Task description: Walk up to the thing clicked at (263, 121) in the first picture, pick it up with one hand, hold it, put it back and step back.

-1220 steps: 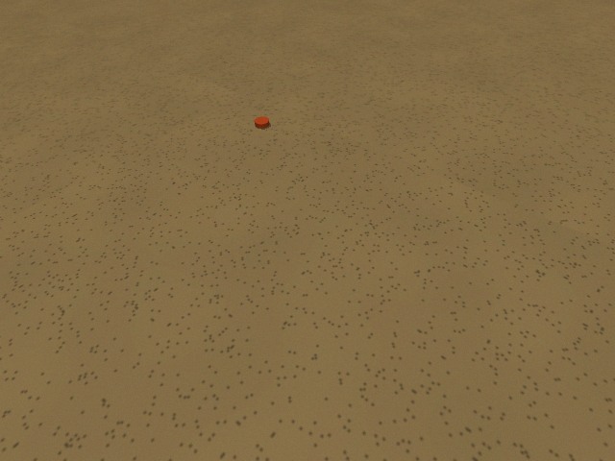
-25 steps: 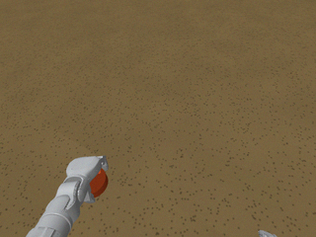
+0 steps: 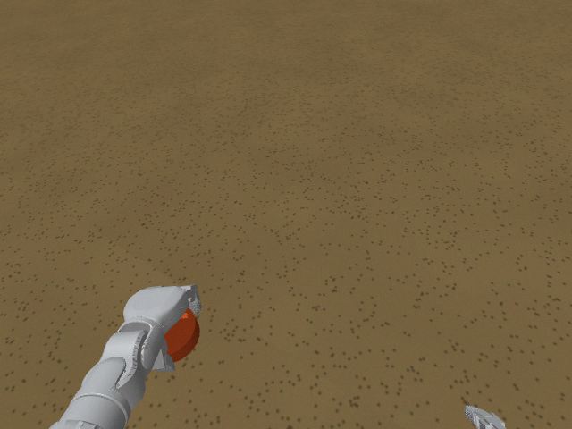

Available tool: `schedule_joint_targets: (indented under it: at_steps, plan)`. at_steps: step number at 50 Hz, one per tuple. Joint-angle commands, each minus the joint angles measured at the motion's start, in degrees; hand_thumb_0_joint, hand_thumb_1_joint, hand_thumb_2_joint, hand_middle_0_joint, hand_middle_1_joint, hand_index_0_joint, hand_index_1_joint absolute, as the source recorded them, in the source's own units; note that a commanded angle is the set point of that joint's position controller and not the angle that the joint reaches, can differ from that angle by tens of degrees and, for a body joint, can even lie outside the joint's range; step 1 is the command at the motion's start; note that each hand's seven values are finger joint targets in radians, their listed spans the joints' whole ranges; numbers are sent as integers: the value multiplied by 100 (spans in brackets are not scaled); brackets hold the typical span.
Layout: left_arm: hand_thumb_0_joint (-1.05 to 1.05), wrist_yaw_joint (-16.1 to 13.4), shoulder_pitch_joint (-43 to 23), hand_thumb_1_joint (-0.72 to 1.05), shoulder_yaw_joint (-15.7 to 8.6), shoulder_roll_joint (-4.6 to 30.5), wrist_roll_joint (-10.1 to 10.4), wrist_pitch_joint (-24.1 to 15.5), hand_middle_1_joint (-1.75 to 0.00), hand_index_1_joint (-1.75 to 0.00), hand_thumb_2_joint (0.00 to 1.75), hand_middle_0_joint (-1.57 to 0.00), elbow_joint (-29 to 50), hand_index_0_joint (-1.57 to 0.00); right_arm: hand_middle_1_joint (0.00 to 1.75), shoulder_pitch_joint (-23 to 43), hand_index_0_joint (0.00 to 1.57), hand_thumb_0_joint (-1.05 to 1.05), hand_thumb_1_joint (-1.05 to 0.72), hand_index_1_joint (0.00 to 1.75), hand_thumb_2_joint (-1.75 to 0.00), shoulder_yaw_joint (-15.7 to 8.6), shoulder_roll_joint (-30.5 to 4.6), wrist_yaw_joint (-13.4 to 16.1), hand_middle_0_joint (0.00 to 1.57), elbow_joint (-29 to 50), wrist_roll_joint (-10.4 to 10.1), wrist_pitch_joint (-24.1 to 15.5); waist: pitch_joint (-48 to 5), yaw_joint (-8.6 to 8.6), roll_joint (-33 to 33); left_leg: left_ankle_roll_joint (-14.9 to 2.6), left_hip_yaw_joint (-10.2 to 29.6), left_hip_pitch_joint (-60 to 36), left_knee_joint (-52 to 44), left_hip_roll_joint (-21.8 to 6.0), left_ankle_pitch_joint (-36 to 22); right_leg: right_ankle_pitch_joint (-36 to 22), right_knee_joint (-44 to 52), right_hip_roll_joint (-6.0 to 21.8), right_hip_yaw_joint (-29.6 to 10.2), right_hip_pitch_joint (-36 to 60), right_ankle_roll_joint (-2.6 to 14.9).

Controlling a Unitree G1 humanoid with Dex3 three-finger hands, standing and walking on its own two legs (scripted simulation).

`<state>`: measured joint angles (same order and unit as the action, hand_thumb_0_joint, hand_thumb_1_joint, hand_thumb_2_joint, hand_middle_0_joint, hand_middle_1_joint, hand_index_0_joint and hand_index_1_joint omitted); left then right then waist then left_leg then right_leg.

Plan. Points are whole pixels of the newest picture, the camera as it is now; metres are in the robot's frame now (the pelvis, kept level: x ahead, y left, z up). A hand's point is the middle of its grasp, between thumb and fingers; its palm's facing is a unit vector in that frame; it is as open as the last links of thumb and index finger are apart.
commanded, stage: hold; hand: left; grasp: from above
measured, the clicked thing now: (170, 332) +0.31 +0.23 -0.07
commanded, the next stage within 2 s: crouch in 0.94 s
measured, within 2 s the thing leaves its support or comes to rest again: neither
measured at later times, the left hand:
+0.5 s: hand (167, 338) +0.28 +0.22 -0.03, palm faces -0.43 -0.06 -0.90, open 11.2 cm
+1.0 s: hand (166, 332) +0.29 +0.22 -0.03, palm faces -0.44 -0.06 -0.90, open 11.3 cm
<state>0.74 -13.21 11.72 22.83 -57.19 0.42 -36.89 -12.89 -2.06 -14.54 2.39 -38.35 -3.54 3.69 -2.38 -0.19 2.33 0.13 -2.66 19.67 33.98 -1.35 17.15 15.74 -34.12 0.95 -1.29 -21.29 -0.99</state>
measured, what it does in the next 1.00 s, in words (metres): stands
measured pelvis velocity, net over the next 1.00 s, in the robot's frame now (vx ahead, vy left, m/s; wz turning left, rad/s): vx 0.00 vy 0.00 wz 0.00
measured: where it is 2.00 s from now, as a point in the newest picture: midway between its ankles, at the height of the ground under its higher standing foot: outside the picture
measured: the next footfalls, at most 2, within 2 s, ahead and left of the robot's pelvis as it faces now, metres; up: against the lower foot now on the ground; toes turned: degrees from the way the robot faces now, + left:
none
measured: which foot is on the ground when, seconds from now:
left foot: down 0.00-1.00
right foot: down 0.00-1.00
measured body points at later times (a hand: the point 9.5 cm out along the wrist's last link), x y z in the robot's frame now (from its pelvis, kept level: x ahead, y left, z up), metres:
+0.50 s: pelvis -0.01 +0.00 +0.01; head +0.00 -0.03 +0.46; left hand +0.30 +0.22 +0.02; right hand +0.14 -0.25 -0.11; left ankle +0.00 +0.12 -0.73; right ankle +0.02 -0.13 -0.73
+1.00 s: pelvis +0.00 +0.00 +0.01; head +0.01 -0.02 +0.46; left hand +0.31 +0.22 +0.02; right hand +0.14 -0.25 -0.11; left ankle +0.00 +0.12 -0.73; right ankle +0.02 -0.13 -0.73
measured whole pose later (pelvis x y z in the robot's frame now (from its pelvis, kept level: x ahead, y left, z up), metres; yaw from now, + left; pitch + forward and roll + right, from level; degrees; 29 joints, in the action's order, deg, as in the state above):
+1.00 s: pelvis +0.00 +0.00 +0.01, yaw +0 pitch +1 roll +0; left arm 1.4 -12.4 12.1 22.8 -56.8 0.5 -35.1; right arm -11.5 -1.6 -14.1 3.4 -38.8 -4.3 4.6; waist -0.9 0.3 2.4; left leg 0.3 -2.6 14.5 28.1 -1.2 14.7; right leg 13.8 -29.1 1.0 -1.2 -16.4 -0.8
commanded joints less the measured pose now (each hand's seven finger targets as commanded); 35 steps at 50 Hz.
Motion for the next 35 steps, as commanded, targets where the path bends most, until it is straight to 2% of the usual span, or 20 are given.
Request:
schedule_joint_targets:
  at_steps: [1,2,5,9,13,21,24,25,26,28,32,33,35]
  plan:
    - [0,-240,-1847,39,-519,1088,6,-14,-109,-105,102,-70,1125,-75,30,459,20,0,-90,30,-90,-250,-745,55,20,785,-9,-258,-1163,-32,-124,-82,63,-591,-567,197,-987,-748,600,-248,70,396,153]
    - [0,-245,-1970,39,-558,1148,12,-22,-110,-106,105,-71,1253,-75,30,439,20,0,-90,30,-90,-260,-774,57,20,772,-10,-261,-1293,-28,-136,-88,70,-660,-562,197,-1035,-797,610,-248,63,449,145]
    - [0,-229,-1804,37,-565,1135,84,-24,-111,-107,106,-70,1192,-74,30,524,20,0,-90,30,-90,-236,-755,72,20,785,-19,-271,-1157,3,-147,-93,55,-660,-633,206,-896,-656,695,-237,64,485,130]
    - [0,-191,-1796,38,-564,1191,27,-21,-112,-107,103,-70,1236,-74,30,583,20,0,-90,30,-90,-206,-722,99,20,786,-26,-268,-1143,28,-200,-110,57,-655,-666,216,-918,-675,757,-222,61,531,116]
    - [0,-115,-1637,39,-544,1138,85,-4,-113,-108,104,-70,1242,-75,30,681,20,0,-90,30,-90,-190,-708,110,20,805,-52,-275,-1083,79,-159,-95,36,-700,-752,220,-902,-625,799,-223,63,579,127]
    - [0,-40,-1688,37,-496,1100,85,7,-112,-107,106,-69,1334,-73,30,710,20,0,-90,30,-90,-167,-697,136,20,805,-63,-265,-1077,24,-272,-108,20,-869,-786,215,-1082,-818,855,-224,60,635,114]
    - [0,-50,-1616,35,-536,1113,54,16,-112,-108,106,-68,1293,-72,30,720,20,0,-91,30,-90,-156,-671,140,20,819,-66,-251,-997,47,-266,-113,19,-819,-808,234,-1013,-743,911,-206,56,585,112]
    - [0,-68,-1593,35,-594,1162,111,2,-112,-108,107,-69,1370,-73,30,730,20,0,-90,30,-90,-159,-690,137,20,836,-64,-244,-987,88,-253,-103,32,-821,-852,219,-951,-663,926,-221,73,655,126]
    - [0,-56,-1629,35,-497,1093,43,1,-112,-108,106,-68,1298,-72,30,746,20,0,-90,30,-90,-138,-672,137,20,835,-66,-247,-928,42,-218,-108,27,-780,-855,219,-927,-657,904,-216,70,580,133]
    - [0,-75,-1804,36,-584,1209,44,-36,-112,-108,107,-69,1422,-73,30,744,20,0,-90,30,-90,-160,-691,141,20,831,-68,-242,-1038,83,-101,-91,24,-844,-870,225,-947,-656,905,-222,58,618,144]
    - [0,-109,-1813,38,-492,1099,20,-37,-114,-110,108,-69,1514,-74,30,673,20,0,-90,30,-90,-169,-685,140,20,809,-56,-241,-1201,29,-70,-85,29,-996,-851,202,-1174,-876,865,-236,65,697,149]
    - [0,-140,-1876,37,-574,1180,29,-39,-114,-110,110,-70,1480,-74,30,718,20,0,-90,30,-90,-179,-692,148,20,801,-61,-241,-1178,71,46,-66,28,-988,-869,217,-1161,-848,876,-234,64,694,159]
    - [0,-165,-1709,34,-561,1108,21,-4,-112,-108,110,-69,1294,-72,30,669,20,0,-90,30,-90,-173,-672,145,20,793,-64,-232,-1111,39,-175,-91,28,-962,-870,205,-1160,-867,911,-234,82,704,144]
